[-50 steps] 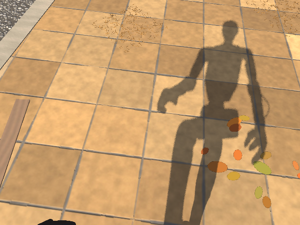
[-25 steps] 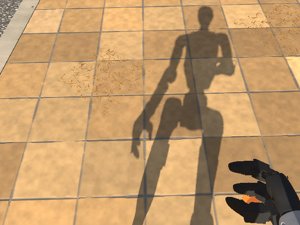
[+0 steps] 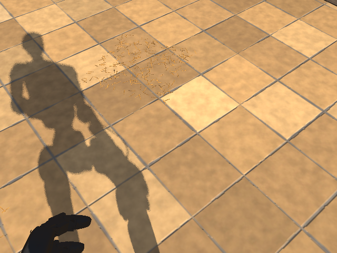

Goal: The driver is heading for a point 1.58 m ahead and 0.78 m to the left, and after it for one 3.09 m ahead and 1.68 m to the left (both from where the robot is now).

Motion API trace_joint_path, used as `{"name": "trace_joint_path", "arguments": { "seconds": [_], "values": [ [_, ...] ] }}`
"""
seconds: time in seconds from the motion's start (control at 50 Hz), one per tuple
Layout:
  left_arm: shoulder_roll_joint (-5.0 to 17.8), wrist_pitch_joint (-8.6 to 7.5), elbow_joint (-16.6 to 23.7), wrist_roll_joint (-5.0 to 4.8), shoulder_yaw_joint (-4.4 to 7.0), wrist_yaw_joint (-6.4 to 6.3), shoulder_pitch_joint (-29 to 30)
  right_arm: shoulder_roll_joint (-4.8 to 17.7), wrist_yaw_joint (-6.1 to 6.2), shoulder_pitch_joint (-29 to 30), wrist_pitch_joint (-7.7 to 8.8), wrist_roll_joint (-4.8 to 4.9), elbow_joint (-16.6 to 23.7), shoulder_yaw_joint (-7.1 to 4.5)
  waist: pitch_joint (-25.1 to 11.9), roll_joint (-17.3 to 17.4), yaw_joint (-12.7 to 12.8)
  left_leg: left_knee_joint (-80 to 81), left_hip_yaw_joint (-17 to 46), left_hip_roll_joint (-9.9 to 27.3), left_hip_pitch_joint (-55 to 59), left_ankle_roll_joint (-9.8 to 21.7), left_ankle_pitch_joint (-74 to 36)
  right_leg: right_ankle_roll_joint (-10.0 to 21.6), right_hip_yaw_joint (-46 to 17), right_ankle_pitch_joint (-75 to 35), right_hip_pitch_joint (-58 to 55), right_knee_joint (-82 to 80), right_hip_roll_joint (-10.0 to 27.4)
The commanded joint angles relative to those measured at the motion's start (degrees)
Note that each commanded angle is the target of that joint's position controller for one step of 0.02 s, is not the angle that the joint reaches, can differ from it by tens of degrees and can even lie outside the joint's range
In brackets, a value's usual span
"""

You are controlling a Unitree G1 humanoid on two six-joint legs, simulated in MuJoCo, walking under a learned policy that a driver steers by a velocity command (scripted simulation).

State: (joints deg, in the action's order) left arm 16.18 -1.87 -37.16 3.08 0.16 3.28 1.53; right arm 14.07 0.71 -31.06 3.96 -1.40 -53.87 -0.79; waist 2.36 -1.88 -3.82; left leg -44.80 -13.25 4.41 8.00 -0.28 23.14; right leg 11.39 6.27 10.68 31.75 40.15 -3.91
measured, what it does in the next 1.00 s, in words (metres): walks ahead, turning left: left foot, then right foot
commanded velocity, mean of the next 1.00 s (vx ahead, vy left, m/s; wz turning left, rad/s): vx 1.00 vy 0.00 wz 0.73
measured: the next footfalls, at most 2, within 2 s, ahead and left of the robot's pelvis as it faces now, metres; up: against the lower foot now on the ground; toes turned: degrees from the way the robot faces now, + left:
left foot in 0.42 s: +0.59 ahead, +0.15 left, +0.00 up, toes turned +19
right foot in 0.86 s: +1.05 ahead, +0.19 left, +0.00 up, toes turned +43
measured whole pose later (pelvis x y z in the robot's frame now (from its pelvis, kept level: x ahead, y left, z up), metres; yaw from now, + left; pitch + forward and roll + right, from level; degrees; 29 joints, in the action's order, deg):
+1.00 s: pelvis +0.90 +0.24 +0.03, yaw +47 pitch +2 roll -2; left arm 17.9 -4.3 -40.9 3.0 2.1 -1.1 -13.4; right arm 22.0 -2.0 -14.7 1.7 -1.7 -43.4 -4.3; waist 1.0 2.5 -0.6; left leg -73.8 2.5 -2.9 -24.8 6.2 17.4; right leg -1.4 3.4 12.7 17.7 29.1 1.4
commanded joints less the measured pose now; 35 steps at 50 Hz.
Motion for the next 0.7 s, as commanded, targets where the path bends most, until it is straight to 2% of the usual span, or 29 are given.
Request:
{"name": "trace_joint_path", "arguments": {
  "seconds": [0.02,0.04,0.06,0.08,0.1,0.12,0.14,0.16,0.18,0.2,0.24,0.28,0.3,0.34,0.36,0.38,0.4,0.42,0.44,0.46,0.48,0.5,0.52,0.54,0.56,0.58,0.62,0.66,0.7],
  "values": [
    [16.84,0.59,-3.25,-0.02,6.44,-2.93,-26.32,10.39,0.04,5.22,1.31,2.7,10.62,-1.78,-26.19,-3.03,13.9,-49.63,18.77,-5.13,-48.83,4.81,1.6,8.23,-47.53,11.8,-58.65,-18.24,26.02],
    [14.3,-0.13,-5.17,-0.16,6.09,-3.56,-23.59,10.27,-0.03,10.23,1.55,2.91,11.47,-1.91,-13.5,0.11,11.56,-46.52,17.87,-2.26,-53.01,4.67,-3.83,6.81,-40.59,13.66,-48.46,-22.85,24.45],
    [10.36,-1.11,-6.36,-0.4,5.13,-3.55,-21.16,8.93,-0.46,10.34,1.39,2.34,10.7,-1.54,-4.33,3.44,8.14,-40.47,17.11,0.64,-51.46,4.8,-6.39,5.16,-34.27,11.09,-36.85,-25.47,22.7],
    [8.05,-2.31,-6.93,-0.31,4.53,-3.47,-18.72,7.55,-0.83,10.04,0.42,1.54,9.53,-1.38,-1.13,5.08,5.36,-36.5,18.08,2.61,-48.06,4.61,-7.35,3.33,-28.46,8.12,-29.43,-27.04,20.55],
    [6.13,-3.24,-7.15,-0.62,3.93,-3.61,-17.88,6.38,-1.4,7.2,-1.0,0.73,7.74,-1.2,0.35,4.4,3.18,-34.29,18.36,3.43,-43.16,3.95,-8.2,2.07,-23.62,6.57,-22.9,-29.14,19.23],
    [4.51,-4.08,-7.88,-0.94,3.41,-3.47,-17.83,5.34,-2.05,5.98,-2.17,0.37,6.74,-1.23,0.93,3.63,1.69,-32.31,18.78,4.17,-41.77,3.52,-8.21,1.01,-19.73,6.15,-20.43,-31.13,18.22],
    [4.12,-4.97,-8.72,-1.56,3.33,-3.2,-17.83,4.57,-2.6,7.27,-2.94,0.29,6.94,-1.3,2.42,2.56,0.98,-29.93,18.75,4.92,-43.07,3.23,-8.79,0.11,-16.27,5.09,-19.13,-33.16,17.48],
    [3.92,-5.74,-9.47,-1.9,3.33,-2.85,-18.52,4.05,-2.95,10.42,-3.32,0.38,7.67,-1.35,4.22,1.98,1.45,-27.54,18.29,5.51,-45.4,3.26,-11.56,-1.1,-12.26,1.37,-18.92,-34.62,16.52],
    [2.88,-6.16,-10.17,-2.03,3.1,-2.52,-19.58,3.94,-3.09,14.53,-3.37,0.59,8.66,-1.45,5.77,2.38,2.34,-24.78,16.98,5.11,-47.46,3.73,-14.81,-3.37,-6.56,-6.06,-19.58,-35.08,13.87],
    [3.5,-6.48,-10.46,-2.01,3.2,-2.35,-19.64,2.64,-3.37,17.22,-3.22,0.82,10.21,-1.03,5.9,-0.35,2.4,-20.32,15.36,4.63,-48.31,4.02,-18.87,-4.26,-2.9,-9.63,-19.74,-35.98,12.72],
    [2.63,-6.95,-10.92,-2.09,2.83,-2.4,-19.74,2.47,-3.99,21.8,-2.57,1.14,11.55,-0.78,6.04,0.01,2.94,-12.21,11.48,3.2,-47.21,5.07,-26.44,-6.07,4.05,-19.52,-21.04,-36.06,10.05],
    [3.93,-7.13,-11.46,-2.58,2.78,-3.03,-21.06,2.26,-4.86,25.8,-2.05,1.16,13.02,-0.39,6.06,1.47,3.52,-2.36,7.3,1.44,-43.94,6.56,-31.66,-7.42,7.58,-28.26,-23.91,-37.05,10.62],
    [4.71,-7.16,-11.97,-2.79,2.74,-3.47,-22.37,2.24,-5.18,27.13,-1.89,1.02,13.41,-0.28,5.73,1.65,3.91,1.37,4.97,-0.51,-42.1,7.42,-33.86,-8.27,8.58,-36.58,-26.84,-36.62,11.19],
    [7.78,-6.51,-11.89,-2.66,3.14,-4.74,-23.15,3.96,-5.38,25.14,-1.88,0.69,12.82,-0.67,2.12,-1.29,2.15,5.01,1.73,-5.16,-37.38,9.02,-33.22,-9.95,9.73,-59.7,-34.63,-29.91,12.86],
    [9.78,-5.54,-11.4,-2.23,3.64,-5.51,-22.64,5.59,-5.19,21.18,-2.09,0.77,11.78,-1.18,-0.91,-3.33,-0.3,5.16,0.85,-7.51,-33.38,9.64,-29.35,-10.58,9.64,-69.97,-37.63,-23.62,13.89],
    [11.61,-4.29,-10.63,-1.64,4.21,-6.13,-20.87,7.74,-4.81,13.88,-2.36,0.89,9.97,-2.03,-4.73,-5.06,-4.53,4.3,0.95,-9.6,-26.07,10.52,-24.54,-10.65,9.25,-76.98,-37.95,-13.89,15.08],
    [12.96,-3.05,-9.45,-1.05,4.72,-6.36,-17.8,10.36,-4.23,2.99,-2.67,0.8,7.01,-3.37,-9.4,-5.68,-10.17,3.33,2.8,-10.57,-15.4,12.26,-19.45,-10.04,8.12,-77.97,-34.81,0.11,16.28],
    [13.43,-2.19,-8.52,-0.66,5.04,-5.93,-14.59,13.22,-3.15,-8.03,-2.83,0.69,3.96,-5.14,-12.37,-3.21,-15.41,7.09,7.61,-9.86,-3.5,14.81,-13.85,-9.13,7.25,-66.0,-26.89,20.38,15.04],
    [8.0,-2.74,-7.93,-0.65,4.05,-4.4,-10.98,15.15,-2.09,-4.94,-3.74,2.51,4.03,-6.78,-6.97,9.96,-13.24,11.19,16.25,-6.15,0.92,16.44,-11.94,-9.72,5.94,-8.03,-11.45,44.75,2.76],
    [2.52,-4.34,-0.78,-2.06,1.99,-3.56,-18.87,22.55,-2.21,2.3,-4.24,-0.34,6.44,-7.74,-13.82,21.46,-0.63,17.5,49.87,7.41,15.97,30.13,-11.24,-13.5,-3.92,18.45,14.97,62.37,-2.33],
    [4.5,-5.87,0.2,-1.05,1.16,-3.84,-15.24,20.0,-1.95,3.77,-4.05,0.27,8.65,-7.86,-17.29,7.2,-3.67,28.4,61.01,10.62,15.77,30.31,0.41,-11.58,-12.26,14.12,18.96,59.5,1.02],
    [5.87,-6.67,0.34,-1.16,1.16,-3.6,-12.64,15.14,-1.27,4.35,-3.72,0.15,7.55,-6.75,-7.71,-1.16,-1.26,32.42,57.6,9.66,4.72,25.87,3.84,-10.94,-12.85,9.97,18.15,51.26,4.43],
    [5.27,-6.46,0.83,-0.69,0.95,-3.54,-11.49,12.32,-1.1,6.0,-3.2,0.2,6.6,-5.94,-2.69,-4.46,2.16,32.86,52.29,7.26,-4.98,22.79,0.49,-11.2,-12.36,8.61,14.57,43.57,7.15],
    [4.79,-5.28,0.57,0.64,0.55,-3.55,-11.39,12.21,-0.76,7.62,-2.27,0.45,7.16,-5.61,-0.45,-4.61,3.84,32.36,47.2,4.37,-11.85,21.45,-4.82,-11.85,-12.12,9.26,11.12,40.63,8.37],
    [4.48,-3.66,0.33,1.41,0.24,-3.36,-12.4,11.01,-0.55,9.05,-1.46,0.8,7.45,-5.02,0.99,-4.46,5.74,33.27,42.92,1.64,-18.38,20.61,-7.18,-12.9,-11.6,8.8,7.6,37.17,9.67],
    [4.2,-2.43,0.61,1.57,0.02,-3.18,-12.39,10.87,-0.71,9.51,-0.72,1.09,7.81,-4.78,1.56,-3.29,6.46,33.92,39.9,-0.44,-23.16,20.3,-8.47,-13.87,-10.77,9.29,5.26,33.07,10.66],
    [3.78,-1.6,3.43,1.3,-0.54,-2.59,-6.74,12.45,-0.99,9.19,0.39,1.39,8.45,-5.18,3.27,-1.46,5.27,36.19,35.73,-3.53,-29.32,19.94,-13.43,-15.15,-7.89,4.97,2.62,22.29,11.3],
    [2.67,-1.86,6.21,0.12,-1.23,-2.09,0.38,12.34,-1.1,7.91,0.51,1.49,8.58,-5.46,4.55,0.69,2.38,36.34,33.95,-5.6,-30.03,17.93,-19.32,-15.53,-6.52,-5.44,0.93,10.3,10.42],
    [2.06,-2.11,7.54,-0.81,-1.57,-1.94,3.93,13.05,-1.5,5.79,0.33,1.85,8.46,-6.04,2.8,3.08,-0.7,34.67,33.72,-6.16,-25.3,15.65,-27.73,-14.92,-5.51,-13.53,-0.93,0.86,8.0]
  ]
}}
